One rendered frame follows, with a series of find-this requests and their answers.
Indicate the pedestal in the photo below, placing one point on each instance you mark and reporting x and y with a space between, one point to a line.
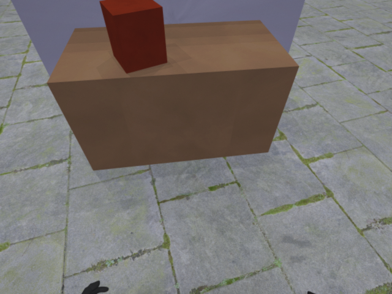
221 93

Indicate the carton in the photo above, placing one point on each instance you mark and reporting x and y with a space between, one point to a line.
136 32

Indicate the robot left hand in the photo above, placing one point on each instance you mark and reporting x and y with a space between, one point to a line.
94 288

